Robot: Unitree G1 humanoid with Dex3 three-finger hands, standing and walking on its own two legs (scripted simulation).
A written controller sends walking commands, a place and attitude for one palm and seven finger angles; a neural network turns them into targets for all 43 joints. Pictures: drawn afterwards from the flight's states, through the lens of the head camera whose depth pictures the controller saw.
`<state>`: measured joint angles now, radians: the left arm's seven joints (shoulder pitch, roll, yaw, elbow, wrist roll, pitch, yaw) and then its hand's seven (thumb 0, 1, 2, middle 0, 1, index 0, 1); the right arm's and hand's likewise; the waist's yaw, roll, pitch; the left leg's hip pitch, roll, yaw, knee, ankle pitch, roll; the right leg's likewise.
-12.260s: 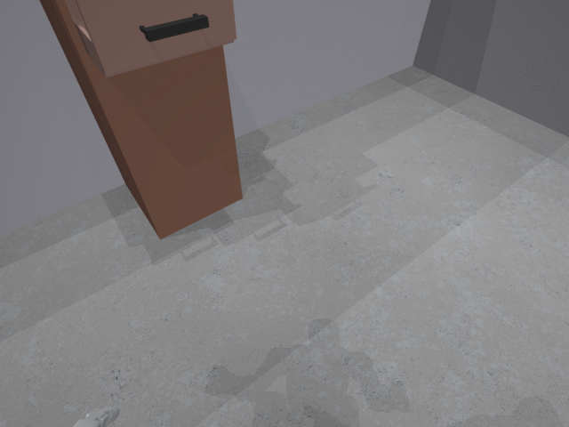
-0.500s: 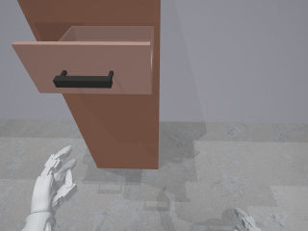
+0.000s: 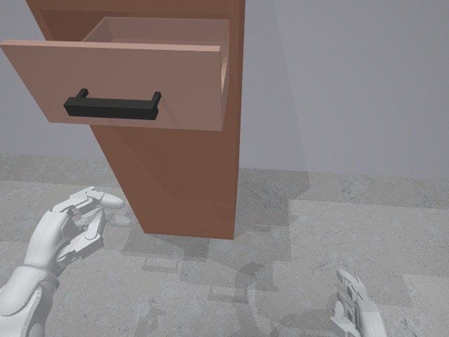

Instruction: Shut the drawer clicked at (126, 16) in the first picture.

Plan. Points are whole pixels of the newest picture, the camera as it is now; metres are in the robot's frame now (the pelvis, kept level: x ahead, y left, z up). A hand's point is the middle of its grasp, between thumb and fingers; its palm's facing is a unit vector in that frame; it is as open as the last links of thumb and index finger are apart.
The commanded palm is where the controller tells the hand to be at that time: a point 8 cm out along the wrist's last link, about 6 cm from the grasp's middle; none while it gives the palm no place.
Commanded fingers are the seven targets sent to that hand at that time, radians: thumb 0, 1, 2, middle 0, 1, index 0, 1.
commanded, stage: raise the hand and make a fist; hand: left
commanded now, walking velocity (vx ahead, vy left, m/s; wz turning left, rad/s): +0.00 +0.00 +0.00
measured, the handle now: (116, 101) +0.48 +0.24 +0.17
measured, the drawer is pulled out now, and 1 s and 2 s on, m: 0.15 0.15 0.15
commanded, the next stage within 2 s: bring the fist close to the handle in 1.18 s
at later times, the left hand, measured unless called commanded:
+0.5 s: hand (60, 176) +0.27 +0.23 +0.21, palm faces -0.01 -1.00 -0.09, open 3.1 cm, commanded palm +0.23 +0.27 +0.22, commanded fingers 0.00 0.90 0.90 -1.40 -1.60 -1.40 -1.60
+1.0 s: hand (75, 131) +0.30 +0.20 +0.26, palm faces -0.01 -1.00 -0.06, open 3.3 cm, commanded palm +0.26 +0.25 +0.27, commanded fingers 0.00 0.90 0.90 -1.40 -1.60 -1.40 -1.60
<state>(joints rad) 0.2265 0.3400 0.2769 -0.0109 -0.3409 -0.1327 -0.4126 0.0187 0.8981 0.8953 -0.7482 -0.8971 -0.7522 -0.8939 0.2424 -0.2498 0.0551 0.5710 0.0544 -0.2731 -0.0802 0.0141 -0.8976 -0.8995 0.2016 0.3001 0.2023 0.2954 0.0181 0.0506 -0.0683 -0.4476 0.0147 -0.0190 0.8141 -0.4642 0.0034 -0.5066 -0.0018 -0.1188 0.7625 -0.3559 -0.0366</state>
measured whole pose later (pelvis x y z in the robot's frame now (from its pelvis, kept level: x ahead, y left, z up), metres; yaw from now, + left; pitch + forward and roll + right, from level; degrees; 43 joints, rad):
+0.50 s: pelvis +0.01 +0.03 +0.02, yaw +0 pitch -2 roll -1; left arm 0.03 0.33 0.28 -0.24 -0.32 0.15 -0.29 0.02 0.90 0.90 -1.25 -1.44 -1.26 -1.44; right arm 0.20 -0.24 0.09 0.60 0.07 -0.29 -0.09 0.01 -0.90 -0.90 0.20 0.30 0.20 0.30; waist 0.07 0.05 -0.05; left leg -0.18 -0.02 0.00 0.58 -0.37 0.04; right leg -0.24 -0.02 -0.09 0.54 -0.27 0.00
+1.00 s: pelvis -0.01 +0.02 +0.03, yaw -1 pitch -4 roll +0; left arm -0.29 0.35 0.29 -0.14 -0.29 0.58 -0.22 0.02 0.90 0.90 -1.40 -1.60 -1.40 -1.60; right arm 0.12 -0.25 0.12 0.62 0.09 -0.10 -0.07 0.01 -0.90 -0.90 0.20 0.30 0.20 0.30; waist 0.06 0.07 -0.04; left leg -0.10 -0.03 0.02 0.46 -0.29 0.03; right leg -0.20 -0.03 -0.07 0.47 -0.21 -0.01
